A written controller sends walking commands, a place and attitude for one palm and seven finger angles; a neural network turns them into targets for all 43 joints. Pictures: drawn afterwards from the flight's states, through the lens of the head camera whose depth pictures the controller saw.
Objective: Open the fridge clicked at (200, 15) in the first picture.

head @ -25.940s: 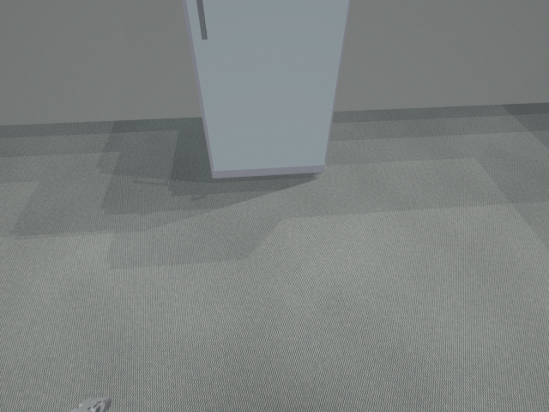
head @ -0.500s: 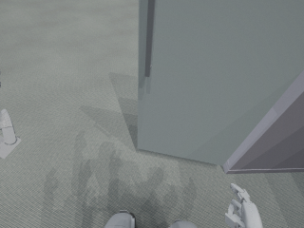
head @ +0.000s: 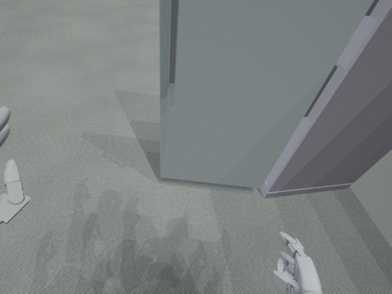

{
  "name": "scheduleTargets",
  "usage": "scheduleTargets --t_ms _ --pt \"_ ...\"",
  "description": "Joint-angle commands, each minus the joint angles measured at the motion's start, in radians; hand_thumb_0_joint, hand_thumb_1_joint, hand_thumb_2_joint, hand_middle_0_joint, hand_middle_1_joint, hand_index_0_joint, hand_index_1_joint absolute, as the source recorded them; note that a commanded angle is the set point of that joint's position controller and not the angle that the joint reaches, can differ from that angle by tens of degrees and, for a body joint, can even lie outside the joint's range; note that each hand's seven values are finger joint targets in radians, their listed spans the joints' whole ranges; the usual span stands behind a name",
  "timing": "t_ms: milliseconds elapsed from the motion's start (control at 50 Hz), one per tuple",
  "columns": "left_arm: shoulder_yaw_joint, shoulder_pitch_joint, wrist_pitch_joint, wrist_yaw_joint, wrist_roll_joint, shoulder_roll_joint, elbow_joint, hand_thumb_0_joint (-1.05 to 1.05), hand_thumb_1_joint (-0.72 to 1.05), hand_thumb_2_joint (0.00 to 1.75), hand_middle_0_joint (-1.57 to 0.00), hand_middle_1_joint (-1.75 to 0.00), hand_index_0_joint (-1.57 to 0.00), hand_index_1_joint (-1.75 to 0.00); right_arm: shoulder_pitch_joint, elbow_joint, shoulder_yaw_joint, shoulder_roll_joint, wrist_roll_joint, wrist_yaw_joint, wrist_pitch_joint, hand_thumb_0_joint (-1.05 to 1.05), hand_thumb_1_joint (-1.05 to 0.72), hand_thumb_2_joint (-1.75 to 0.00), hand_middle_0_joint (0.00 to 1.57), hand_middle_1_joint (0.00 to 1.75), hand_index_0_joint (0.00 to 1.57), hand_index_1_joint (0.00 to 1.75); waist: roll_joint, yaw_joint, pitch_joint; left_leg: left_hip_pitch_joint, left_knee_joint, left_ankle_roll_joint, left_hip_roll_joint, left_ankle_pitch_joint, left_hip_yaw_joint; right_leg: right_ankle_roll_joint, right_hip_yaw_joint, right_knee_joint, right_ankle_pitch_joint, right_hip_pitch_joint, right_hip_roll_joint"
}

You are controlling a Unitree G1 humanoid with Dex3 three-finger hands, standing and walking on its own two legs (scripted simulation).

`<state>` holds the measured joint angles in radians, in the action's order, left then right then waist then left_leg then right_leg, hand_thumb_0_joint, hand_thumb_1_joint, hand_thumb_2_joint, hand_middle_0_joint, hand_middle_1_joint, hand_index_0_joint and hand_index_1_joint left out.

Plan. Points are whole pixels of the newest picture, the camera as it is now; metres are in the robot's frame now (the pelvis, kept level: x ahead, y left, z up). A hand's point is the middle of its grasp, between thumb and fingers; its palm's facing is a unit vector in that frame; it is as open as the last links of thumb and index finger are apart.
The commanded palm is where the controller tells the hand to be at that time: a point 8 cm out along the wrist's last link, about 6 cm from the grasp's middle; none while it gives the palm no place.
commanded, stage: stop stepping back and stand still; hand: left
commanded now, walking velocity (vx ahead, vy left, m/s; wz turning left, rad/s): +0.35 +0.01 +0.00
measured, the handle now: (175, 14) +0.77 +0.13 +0.21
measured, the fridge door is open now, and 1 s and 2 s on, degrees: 76 76 76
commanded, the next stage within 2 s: let the arm hang, fingers relaxed in 0.92 s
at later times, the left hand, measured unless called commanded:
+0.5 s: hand (23, 227) +0.16 +0.24 +0.17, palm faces +0.41 -0.78 -0.47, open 7.4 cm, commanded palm +0.10 +0.29 +0.18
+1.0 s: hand (23, 210) +0.19 +0.26 +0.16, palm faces +0.36 -0.81 -0.46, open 7.4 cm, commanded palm none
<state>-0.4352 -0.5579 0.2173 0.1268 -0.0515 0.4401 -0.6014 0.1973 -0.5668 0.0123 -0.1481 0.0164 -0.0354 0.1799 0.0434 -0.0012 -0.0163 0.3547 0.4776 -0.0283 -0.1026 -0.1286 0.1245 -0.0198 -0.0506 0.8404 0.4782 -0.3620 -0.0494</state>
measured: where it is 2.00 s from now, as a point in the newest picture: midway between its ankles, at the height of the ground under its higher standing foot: outside the picture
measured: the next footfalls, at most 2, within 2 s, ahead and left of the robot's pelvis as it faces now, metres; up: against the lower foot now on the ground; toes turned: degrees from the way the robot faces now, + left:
right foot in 0.10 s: -0.03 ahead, -0.10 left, +0.00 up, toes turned -5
left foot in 0.32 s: +0.05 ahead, +0.12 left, +0.00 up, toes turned +2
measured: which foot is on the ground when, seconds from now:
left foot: down 0.00-0.10, up 0.12-0.30, down 0.32-1.00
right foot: up 0.00-0.08, down 0.10-1.00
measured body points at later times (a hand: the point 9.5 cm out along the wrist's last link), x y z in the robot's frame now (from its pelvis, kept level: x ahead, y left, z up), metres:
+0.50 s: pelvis -0.05 -0.01 -0.02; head -0.07 +0.00 +0.43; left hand +0.14 +0.28 +0.19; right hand +0.06 -0.25 -0.10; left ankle +0.00 +0.12 -0.74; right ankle -0.07 -0.09 -0.74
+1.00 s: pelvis -0.03 +0.01 +0.00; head -0.02 +0.02 +0.45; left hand +0.16 +0.30 +0.19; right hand +0.15 -0.23 -0.06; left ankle +0.01 +0.11 -0.74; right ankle -0.07 -0.09 -0.74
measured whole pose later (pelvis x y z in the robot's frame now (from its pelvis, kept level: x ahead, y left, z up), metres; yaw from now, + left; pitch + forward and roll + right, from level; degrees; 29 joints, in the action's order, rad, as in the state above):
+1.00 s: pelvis -0.03 +0.01 +0.00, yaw -3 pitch +1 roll -1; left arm -0.41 -0.54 0.22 0.14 -0.04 0.43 -0.49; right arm 0.18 -0.58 0.01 -0.20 0.01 -0.07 0.13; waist 0.03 -0.01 0.01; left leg 0.31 0.53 -0.01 -0.04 -0.23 0.08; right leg 0.02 -0.05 0.48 0.31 -0.19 -0.03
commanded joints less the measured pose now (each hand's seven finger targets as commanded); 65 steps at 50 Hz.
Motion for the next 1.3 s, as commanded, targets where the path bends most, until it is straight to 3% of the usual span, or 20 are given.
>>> scheduleTargets --t_ms 0,40,80,100,120,260,340,360,420,440,480,500,580,620,660,980,1000,1060,1120,1280 --pt "-0.125 0.023 0.021 0.04 -0.003 0.156 -0.12 0.0 0.9 0.9 -0.2 -0.3 -0.2 -0.3 -0.046 0.133 -0.064 -0.188 -0.002 -0.032 0.003 0.0 -0.9 -0.9 0.2 0.3 0.2 0.3 -0.319 0.009 0.101 0.104 -0.343 0.034 -0.097 -0.592 -0.139 0.04 -0.122 -0.337 0.011 0.316 -0.044" --pt "-0.147 0.02 0.008 0.042 0.005 0.204 -0.088 0.0 0.9 0.9 -0.2 -0.3 -0.2 -0.3 -0.034 0.13 -0.063 -0.179 0.0 -0.037 -0.021 0.0 -0.9 -0.9 0.2 0.3 0.2 0.3 -0.142 0.013 0.11 0.076 -0.056 0.048 0.01 -0.436 -0.046 0.114 0.032 -0.536 -0.018 0.287 0.082" --pt "-0.186 0.133 0.025 0.053 0.0 0.281 -0.132 0.0 0.9 0.9 -0.2 -0.3 -0.2 -0.3 -0.04 0.109 -0.048 -0.178 0.007 -0.04 -0.03 0.0 -0.9 -0.9 0.2 0.3 0.2 0.3 0.12 -0.001 0.068 0.125 0.387 0.045 0.043 -0.207 -0.07 0.257 0.433 -0.695 -0.017 0.088 0.398" --pt "-0.152 0.144 0.024 0.058 0.001 0.229 -0.061 0.0 0.9 0.9 -0.2 -0.3 -0.2 -0.3 -0.022 0.085 -0.045 -0.168 -0.001 -0.04 -0.016 0.0 -0.9 -0.9 0.2 0.3 0.2 0.3 0.179 -0.007 0.081 0.222 0.475 0.054 0.06 -0.238 -0.095 0.274 0.439 -0.665 0.001 0.158 0.395" --pt "-0.081 0.132 0.019 0.053 0.001 0.146 -0.002 0.0 0.9 0.9 -0.2 -0.3 -0.2 -0.3 0.002 0.065 -0.064 -0.189 -0.012 -0.041 -0.009 0.0 -0.9 -0.9 0.2 0.3 0.2 0.3 0.137 0.008 0.046 0.241 0.497 0.05 0.051 -0.25 -0.12 0.246 0.386 -0.631 0.026 0.151 0.352" --pt "-0.05 0.24 0.042 0.063 0.04 0.164 -0.026 0.0 0.9 0.9 -0.2 -0.3 -0.2 -0.3 -0.03 0.038 -0.052 -0.193 0.0 -0.081 0.011 0.0 -0.9 -0.9 0.2 0.3 0.2 0.3 0.018 0.016 -0.036 -0.112 0.051 0.001 0.05 -0.258 -0.026 0.145 0.188 -0.489 0.148 -0.05 0.235" --pt "-0.127 0.183 0.082 0.052 0.032 0.213 -0.12 0.0 0.9 0.9 -0.2 -0.3 -0.2 -0.3 -0.031 0.047 -0.055 -0.208 0.008 -0.075 0.027 0.0 -0.9 -0.9 0.2 0.3 0.2 0.3 -0.369 0.017 0.029 -0.084 -0.314 -0.133 -0.233 -0.596 -0.514 0.029 0.019 0.016 0.091 -0.066 0.029" --pt "-0.123 0.163 0.071 0.051 0.04 0.192 -0.112 0.0 0.9 0.9 -0.2 -0.3 -0.2 -0.3 -0.034 0.057 -0.05 -0.189 0.019 -0.071 0.027 0.0 -0.9 -0.9 0.2 0.3 0.2 0.3 -0.351 0.016 -0.02 0.04 -0.351 -0.144 -0.233 -0.629 -0.516 0.038 0.024 0.054 0.069 -0.006 0.037" --pt "-0.124 0.083 0.057 0.049 0.038 0.167 -0.093 0.0 0.9 0.9 -0.2 -0.3 -0.2 -0.3 -0.026 0.057 -0.053 -0.194 0.01 -0.051 0.027 0.0 -0.9 -0.9 0.2 0.3 0.2 0.3 -0.264 -0.001 0.007 0.17 -0.212 -0.065 -0.124 -0.515 -0.235 0.042 -0.039 -0.267 -0.036 0.256 0.036" --pt "-0.137 0.047 0.056 0.048 0.037 0.175 -0.079 0.0 0.9 0.9 -0.2 -0.3 -0.2 -0.3 -0.02 0.064 -0.057 -0.195 0.005 -0.047 0.027 0.0 -0.9 -0.9 0.2 0.3 0.2 0.3 -0.202 -0.002 0.034 0.172 -0.118 -0.032 -0.061 -0.477 -0.161 0.054 -0.003 -0.356 -0.055 0.29 0.05" --pt "-0.15 0.037 0.055 0.045 0.026 0.19 -0.032 0.0 0.9 0.9 -0.2 -0.3 -0.2 -0.3 -0.021 0.07 -0.058 -0.168 0.003 -0.037 0.014 0.0 -0.9 -0.9 0.2 0.3 0.2 0.3 0.125 -0.001 0.034 0.214 0.294 0.022 0.074 -0.335 -0.056 0.173 0.435 -0.596 0.118 0.18 0.28" --pt "-0.143 0.065 0.056 0.046 0.016 0.183 -0.032 0.0 0.9 0.9 -0.2 -0.3 -0.2 -0.3 -0.014 0.058 -0.061 -0.168 -0.003 -0.032 0.017 0.0 -0.9 -0.9 0.2 0.3 0.2 0.3 0.175 -0.007 0.016 0.223 0.433 0.034 0.083 -0.302 -0.082 0.222 0.538 -0.637 0.014 0.153 0.364" --pt "-0.102 0.116 0.07 0.053 0.028 0.141 0.044 0.0 0.9 0.9 -0.2 -0.3 -0.2 -0.3 -0.006 0.034 -0.029 -0.147 -0.003 -0.035 0.019 0.0 -0.9 -0.9 0.2 0.3 0.2 0.3 0.081 0.01 0.053 0.11 0.234 0.027 0.056 -0.235 -0.074 0.179 0.248 -0.436 -0.634 0.239 0.294" --pt "-0.075 0.166 0.066 0.05 0.029 0.13 0.048 0.0 0.9 0.9 -0.2 -0.3 -0.2 -0.3 -0.024 0.032 -0.032 -0.153 -0.001 -0.044 0.02 0.0 -0.9 -0.9 0.2 0.3 0.2 0.3 0.07 0.009 0.078 -0.068 0.048 0.018 0.085 -0.064 -0.046 0.108 0.171 -0.403 -0.589 0.18 0.23" --pt "-0.061 0.169 0.062 0.044 0.026 0.131 0.015 0.0 0.9 0.9 -0.2 -0.3 -0.2 -0.3 -0.045 0.044 -0.047 -0.18 -0.009 -0.053 0.023 0.0 -0.9 -0.9 0.2 0.3 0.2 0.3 -0.047 -0.006 0.098 -0.201 -0.027 -0.014 -0.007 0.118 -0.137 0.036 0.129 -0.368 -0.454 0.109 0.159" --pt "-0.097 0.045 0.044 0.037 0.005 0.141 -0.057 0.0 0.9 0.9 -0.2 -0.3 -0.2 -0.3 -0.049 0.113 -0.046 -0.183 -0.017 -0.05 -0.016 0.0 -0.9 -0.9 0.2 0.3 0.2 0.3 -0.133 0.0 0.164 -0.137 -0.028 0.007 -0.014 0.191 -0.146 0.029 0.1 -0.407 -0.508 0.21 0.104" --pt "0.331 0.115 -0.116 -0.098 0.074 -0.008 0.691 0.0 0.9 0.9 -0.2 -0.3 -0.2 -0.3 -0.144 -0.082 -0.084 -0.377 -0.036 0.037 0.015 0.0 -0.9 -0.9 0.2 0.3 0.2 0.3 -0.126 0.031 0.096 -0.08 0.107 -0.002 -0.036 0.352 -0.149 0.041 0.027 -0.288 -0.644 0.115 0.194" --pt "0.332 0.213 -0.212 -0.128 0.072 -0.021 0.81 0.0 0.9 0.9 -0.2 -0.3 -0.2 -0.3 -0.064 -0.08 -0.075 -0.338 -0.019 0.034 -0.1 0.0 -0.9 -0.9 0.2 0.3 0.2 0.3 -0.053 0.002 0.116 -0.009 0.012 -0.05 -0.084 0.185 -0.237 0.044 0.032 -0.267 -0.272 0.11 0.129" --pt "0.354 0.287 -0.209 -0.13 0.076 0.014 0.995 0.0 0.9 0.9 -0.2 -0.3 -0.2 -0.3 -0.098 -0.109 -0.055 -0.339 -0.004 0.035 -0.131 0.0 -0.9 -0.9 0.2 0.3 0.2 0.3 0.096 -0.009 0.081 0.019 -0.015 -0.045 -0.047 0.058 -0.254 0.06 0.063 -0.345 -0.226 0.139 0.147" --pt "0.406 0.346 -0.209 -0.116 0.067 -0.01 1.441 0.0 0.9 0.9 -0.2 -0.3 -0.2 -0.3 -0.062 -0.307 -0.034 -0.268 0.01 0.03 -0.177 0.0 -0.9 -0.9 0.2 0.3 0.2 0.3 -0.121 0.011 0.064 -0.107 -0.088 -0.009 -0.002 -0.031 -0.212 0.071 0.114 -0.471 -0.191 0.152 0.165"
